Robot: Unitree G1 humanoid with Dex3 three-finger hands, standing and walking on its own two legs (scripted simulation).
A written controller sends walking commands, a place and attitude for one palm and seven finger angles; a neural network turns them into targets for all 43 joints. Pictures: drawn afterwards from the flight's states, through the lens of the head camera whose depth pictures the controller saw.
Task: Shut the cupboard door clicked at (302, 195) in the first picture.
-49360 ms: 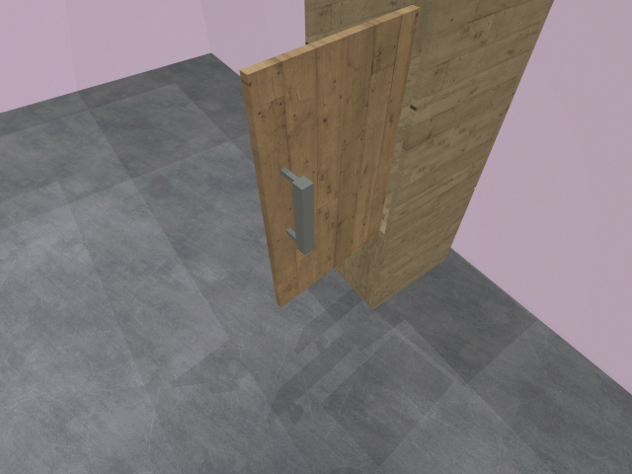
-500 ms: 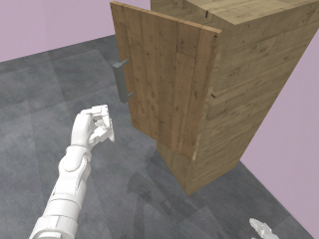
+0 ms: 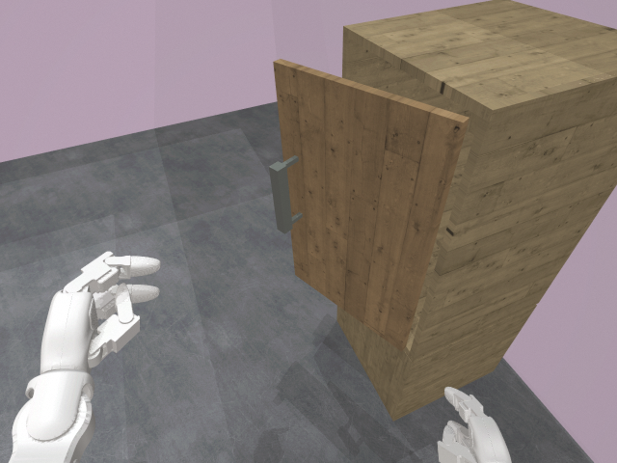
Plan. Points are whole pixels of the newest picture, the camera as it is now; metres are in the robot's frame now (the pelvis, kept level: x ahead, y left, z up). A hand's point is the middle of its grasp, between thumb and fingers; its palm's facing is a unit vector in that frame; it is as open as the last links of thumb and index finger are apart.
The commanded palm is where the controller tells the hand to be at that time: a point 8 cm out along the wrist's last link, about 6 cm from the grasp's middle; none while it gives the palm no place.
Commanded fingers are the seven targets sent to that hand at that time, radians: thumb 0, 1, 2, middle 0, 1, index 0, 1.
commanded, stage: draw the hand back to the body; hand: left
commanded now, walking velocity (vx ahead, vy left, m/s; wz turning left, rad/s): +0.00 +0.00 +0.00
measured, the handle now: (288, 194) +0.64 +0.12 -0.02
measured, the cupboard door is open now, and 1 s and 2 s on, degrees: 24 24 24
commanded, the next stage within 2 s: step back with the hand held close in 0.56 s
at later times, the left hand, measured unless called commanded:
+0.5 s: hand (85, 344) +0.19 +0.25 +0.15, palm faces +0.45 -0.80 -0.38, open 7.3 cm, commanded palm +0.14 +0.29 +0.17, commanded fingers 0.00 0.90 0.90 -0.20 -0.30 -0.20 -0.30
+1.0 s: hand (72, 339) +0.19 +0.26 +0.15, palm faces +0.36 -0.79 -0.50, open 7.4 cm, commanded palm +0.13 +0.30 +0.17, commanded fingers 0.00 0.90 0.90 -0.20 -0.30 -0.20 -0.30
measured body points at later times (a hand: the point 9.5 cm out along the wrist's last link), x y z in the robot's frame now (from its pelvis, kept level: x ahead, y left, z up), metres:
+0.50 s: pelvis +0.00 -0.01 +0.00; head -0.03 -0.04 +0.45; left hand +0.16 +0.29 +0.17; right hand +0.19 -0.24 -0.09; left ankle +0.00 +0.09 -0.74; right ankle -0.02 -0.12 -0.74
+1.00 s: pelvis -0.01 +0.01 +0.00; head +0.00 -0.01 +0.44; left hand +0.16 +0.30 +0.18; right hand +0.17 -0.24 -0.09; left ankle +0.00 +0.10 -0.74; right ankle -0.02 -0.12 -0.74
